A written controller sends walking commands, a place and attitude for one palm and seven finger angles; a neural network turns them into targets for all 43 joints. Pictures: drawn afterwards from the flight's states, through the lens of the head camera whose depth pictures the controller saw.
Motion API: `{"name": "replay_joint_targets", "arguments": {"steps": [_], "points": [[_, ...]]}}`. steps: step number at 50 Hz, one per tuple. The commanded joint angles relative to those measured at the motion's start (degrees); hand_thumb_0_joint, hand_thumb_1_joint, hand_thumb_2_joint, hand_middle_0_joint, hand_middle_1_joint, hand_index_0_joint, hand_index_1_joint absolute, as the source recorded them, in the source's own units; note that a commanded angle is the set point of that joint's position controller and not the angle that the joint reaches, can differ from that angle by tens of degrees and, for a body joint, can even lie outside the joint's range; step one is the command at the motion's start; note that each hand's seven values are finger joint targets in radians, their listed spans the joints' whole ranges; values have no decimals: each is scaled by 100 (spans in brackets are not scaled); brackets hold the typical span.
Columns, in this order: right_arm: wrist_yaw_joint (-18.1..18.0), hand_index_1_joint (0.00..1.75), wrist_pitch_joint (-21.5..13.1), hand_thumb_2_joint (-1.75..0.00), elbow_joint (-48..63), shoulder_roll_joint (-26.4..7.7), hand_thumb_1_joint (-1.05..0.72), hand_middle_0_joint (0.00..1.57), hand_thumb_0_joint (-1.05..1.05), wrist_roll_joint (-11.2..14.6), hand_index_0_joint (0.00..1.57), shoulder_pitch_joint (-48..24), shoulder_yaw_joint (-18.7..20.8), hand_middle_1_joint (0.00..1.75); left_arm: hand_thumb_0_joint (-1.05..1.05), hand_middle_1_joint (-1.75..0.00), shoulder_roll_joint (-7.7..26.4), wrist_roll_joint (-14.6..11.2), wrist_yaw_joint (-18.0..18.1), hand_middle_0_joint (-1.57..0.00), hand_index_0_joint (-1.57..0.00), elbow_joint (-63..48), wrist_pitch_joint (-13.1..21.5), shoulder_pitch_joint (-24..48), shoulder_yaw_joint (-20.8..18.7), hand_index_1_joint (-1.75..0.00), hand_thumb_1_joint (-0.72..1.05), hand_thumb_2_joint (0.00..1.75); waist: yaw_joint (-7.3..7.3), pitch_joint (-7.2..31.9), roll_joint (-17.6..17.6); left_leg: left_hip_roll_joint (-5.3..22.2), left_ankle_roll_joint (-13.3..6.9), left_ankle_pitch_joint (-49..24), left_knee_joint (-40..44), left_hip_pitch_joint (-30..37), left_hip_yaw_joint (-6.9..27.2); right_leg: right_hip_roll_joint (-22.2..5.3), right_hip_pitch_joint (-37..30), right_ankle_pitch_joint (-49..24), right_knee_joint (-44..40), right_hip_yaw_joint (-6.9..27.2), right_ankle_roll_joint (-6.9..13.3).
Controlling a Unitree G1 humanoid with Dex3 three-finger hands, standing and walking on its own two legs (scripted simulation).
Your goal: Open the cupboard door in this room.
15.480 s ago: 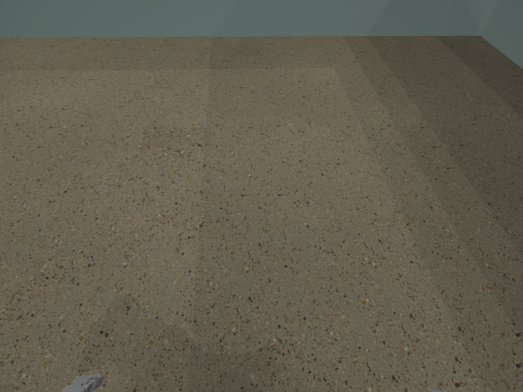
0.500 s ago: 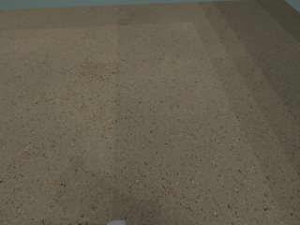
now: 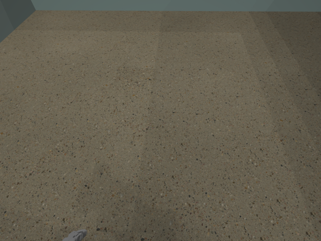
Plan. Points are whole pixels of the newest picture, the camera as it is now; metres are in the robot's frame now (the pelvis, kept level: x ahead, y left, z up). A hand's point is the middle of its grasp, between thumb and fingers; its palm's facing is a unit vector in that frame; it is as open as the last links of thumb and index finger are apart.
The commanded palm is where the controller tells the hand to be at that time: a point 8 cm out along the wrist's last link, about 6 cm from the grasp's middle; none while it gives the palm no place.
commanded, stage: turn or walk to find it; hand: left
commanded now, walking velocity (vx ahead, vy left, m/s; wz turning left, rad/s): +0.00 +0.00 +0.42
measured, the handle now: out of the picture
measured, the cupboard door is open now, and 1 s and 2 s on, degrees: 0 0 0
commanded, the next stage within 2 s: stand and wait in 0.08 s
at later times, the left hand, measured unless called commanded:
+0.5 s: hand out of the picture -0.05 +0.24 -0.18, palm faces +0.29 -0.93 -0.25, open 7.4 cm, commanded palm none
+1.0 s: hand out of the picture -0.06 +0.19 -0.14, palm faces +0.49 -0.83 -0.28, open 7.4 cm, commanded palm none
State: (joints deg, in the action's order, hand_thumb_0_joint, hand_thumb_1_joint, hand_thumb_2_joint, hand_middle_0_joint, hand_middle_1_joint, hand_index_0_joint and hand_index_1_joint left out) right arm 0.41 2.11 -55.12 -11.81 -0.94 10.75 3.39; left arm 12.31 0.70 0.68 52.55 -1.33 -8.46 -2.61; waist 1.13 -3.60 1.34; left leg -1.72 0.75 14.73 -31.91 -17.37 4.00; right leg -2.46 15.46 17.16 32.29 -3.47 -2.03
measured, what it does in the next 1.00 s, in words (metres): steps on the spot, turning left: left foot, then right foot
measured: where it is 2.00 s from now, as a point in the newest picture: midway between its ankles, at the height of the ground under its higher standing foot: outside the picture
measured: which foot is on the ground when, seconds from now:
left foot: down 0.00-0.00, up 0.02-0.40, down 0.42-0.82, up 0.84-1.00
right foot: down 0.00-0.42, up 0.44-0.80, down 0.82-1.00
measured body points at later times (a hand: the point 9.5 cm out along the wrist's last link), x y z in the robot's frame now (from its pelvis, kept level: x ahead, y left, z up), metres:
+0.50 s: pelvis -0.03 +0.02 +0.00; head +0.00 +0.05 +0.44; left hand -0.06 +0.29 -0.16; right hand +0.12 -0.21 -0.13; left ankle -0.06 +0.13 -0.73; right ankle -0.01 -0.11 -0.69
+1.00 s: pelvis -0.05 -0.03 +0.01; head -0.01 -0.04 +0.46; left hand -0.09 +0.23 -0.12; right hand +0.13 -0.23 -0.15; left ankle -0.13 +0.09 -0.64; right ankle +0.02 -0.11 -0.73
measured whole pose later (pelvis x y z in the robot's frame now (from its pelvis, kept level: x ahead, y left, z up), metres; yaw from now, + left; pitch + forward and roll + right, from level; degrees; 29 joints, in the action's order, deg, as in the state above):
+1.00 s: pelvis -0.05 -0.03 +0.01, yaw +30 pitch -1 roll +2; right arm 1.6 4.3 -54.7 -15.0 -1.3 11.7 5.4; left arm 10.1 1.4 1.1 51.4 -1.5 -10.9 -1.9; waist 1.7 -4.6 2.3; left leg -0.1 2.5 21.7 -65.5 -28.6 1.5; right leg -5.2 13.4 15.1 29.9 -8.7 0.8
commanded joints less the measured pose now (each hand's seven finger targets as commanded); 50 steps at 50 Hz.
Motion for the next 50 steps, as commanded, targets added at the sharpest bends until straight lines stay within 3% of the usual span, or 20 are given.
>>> {"name": "replay_joint_targets", "arguments": {"steps": [1,3,6,14,18,19,20,21,23,25,27,35,38,39,40,41,42,44,46,50], "points": [[-51,30,7,-90,648,-712,-90,20,0,-18,20,-197,248,30,0,-30,1334,41,146,-20,-20,-239,193,-846,-360,-30,90,90,-464,590,-1751,48,50,1900,-2662,-1399,128,-2567,-797,-1218,-1744,2194,1143],[3,30,67,-90,440,-674,-90,20,0,-23,20,-121,277,30,0,-30,1023,36,137,-20,-20,-370,175,-252,-262,-30,90,90,-152,152,-909,210,63,1280,-3654,-1449,136,-1994,-326,-1022,-1619,1427,1076],[59,30,96,-90,243,-542,-90,20,0,-17,20,206,231,30,0,-30,783,60,125,-20,-20,-406,208,-45,-177,-30,90,90,6,151,-1014,295,204,744,-3643,-1224,-132,-1553,-265,-1422,-1465,487,804],[50,30,15,-90,377,-441,-90,20,0,38,20,-427,85,30,0,-30,1172,109,99,-20,-20,-91,155,-774,-291,-30,90,90,-437,435,-1229,335,279,1292,-1603,-768,-707,-1816,-1100,-2732,-986,200,1018],[25,30,-70,-90,292,-507,-90,20,0,40,20,23,79,30,0,-30,1230,63,89,-20,-20,-57,95,-603,-338,-30,90,90,-181,702,-1142,298,186,355,73,200,-977,-1777,-914,-2557,-304,-218,667],[35,30,-116,-90,248,-658,-90,20,0,30,20,223,121,30,0,-30,1155,16,72,-20,-20,-71,57,-563,-325,-30,90,90,-26,791,-712,402,103,-405,825,873,-844,-1609,-469,-2133,209,-450,383],[24,30,-180,-90,262,-1181,-90,20,0,-8,20,412,235,30,0,-30,867,-26,44,-20,-20,-203,13,-643,-299,-30,90,90,70,949,650,1440,-336,-1567,1219,1678,609,-1008,673,-559,1249,-747,-18],[6,30,-143,-90,247,-1611,-90,20,0,-1,20,662,325,30,0,-30,574,1,12,-20,-20,-427,-9,-318,-159,-30,90,90,209,721,1619,2430,-897,-3117,1303,1750,1592,-512,1626,1942,2252,-620,-251],[-127,30,-144,-90,119,-1472,-90,20,0,-23,20,681,315,30,0,-30,599,7,56,-20,-20,-427,-85,235,-171,-30,90,90,316,595,1474,2231,-1159,-2948,1251,1355,1519,-513,1853,1664,3107,104,-230],[-143,30,-158,-90,280,-1170,-90,20,0,-34,20,70,205,30,0,-30,653,-6,-7,-20,-20,-268,-55,43,-207,-30,90,90,12,449,1009,1731,-1026,-2815,1156,1125,908,-468,1695,999,3174,189,-242],[-134,30,-185,-90,355,-1151,-90,20,0,-26,20,-33,198,30,0,-30,629,-8,-31,-20,-20,-187,-44,-99,-195,-30,90,90,-33,562,754,1563,-965,-2758,1148,1072,719,-393,1461,815,2975,162,-274],[-74,30,-82,-90,460,-1236,-90,20,0,-62,20,-33,308,30,0,-30,534,-32,6,-20,-20,-399,-15,-37,-146,-30,90,90,38,527,869,1402,-984,-2127,1083,667,1293,-32,636,834,1223,72,-239],[-58,30,-51,-90,546,-1198,-90,20,0,-38,20,-166,324,30,0,-30,603,-45,22,-20,-20,-320,50,-479,-166,-30,90,90,-185,657,797,1172,-816,-1925,737,205,1421,106,-284,75,-51,-9,-187],[-47,30,-45,-90,589,-1100,-90,20,0,-4,20,-219,321,30,0,-30,719,-34,41,-20,-20,-270,93,-739,-195,-30,90,90,-324,731,501,943,-604,-1368,416,-253,1313,-45,-946,-423,-808,65,-157],[-15,30,-48,-90,670,-782,-90,20,0,47,20,-155,284,30,0,-30,1110,52,85,-20,-20,-272,150,-909,-272,-30,90,90,-403,757,-566,377,-240,-123,-497,-1154,774,-1054,-1619,-135,-1511,1053,122],[5,30,-47,-90,839,-539,-90,20,0,36,20,-207,234,30,0,-30,1548,107,109,-20,-20,-370,165,-814,-342,-30,90,90,-409,490,-1781,-304,110,1694,-1812,-1835,-41,-2404,-1417,-524,-1835,2372,787],[-1,30,43,-90,779,-872,-90,20,0,-33,20,-230,321,30,0,-30,1433,37,131,-20,-20,-469,167,-666,-369,-30,90,90,-412,411,-1611,33,44,1737,-2821,-1549,254,-2580,-475,122,-2031,2347,1068],[68,30,124,-90,571,-822,-90,20,0,-53,20,-134,342,30,0,-30,1108,35,119,-20,-20,-612,133,15,-270,-30,90,90,-69,-79,-1063,200,55,1096,-3789,-1461,160,-1968,243,522,-1995,1534,914],[118,30,140,-90,409,-700,-90,20,0,-49,20,238,308,30,0,-30,877,53,123,-20,-20,-694,161,315,-206,-30,90,90,142,48,-1004,290,170,654,-3911,-1311,-86,-1605,128,-225,-1710,651,749],[117,30,127,-90,457,-611,-90,20,0,-22,20,-53,238,30,0,-30,985,81,115,-20,-20,-498,171,-244,-229,-30,90,90,-163,188,-1116,343,299,868,-3015,-1217,-397,-1677,-493,-889,-1522,313,857]]}}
